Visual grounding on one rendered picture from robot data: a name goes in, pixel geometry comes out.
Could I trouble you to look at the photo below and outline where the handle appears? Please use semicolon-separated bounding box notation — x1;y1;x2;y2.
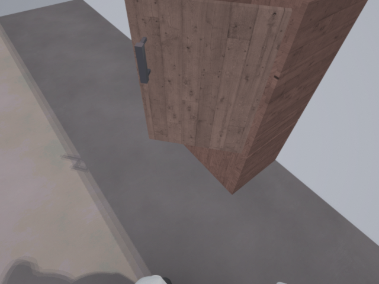
134;37;151;84

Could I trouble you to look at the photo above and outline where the cupboard door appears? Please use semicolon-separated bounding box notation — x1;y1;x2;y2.
124;0;292;154

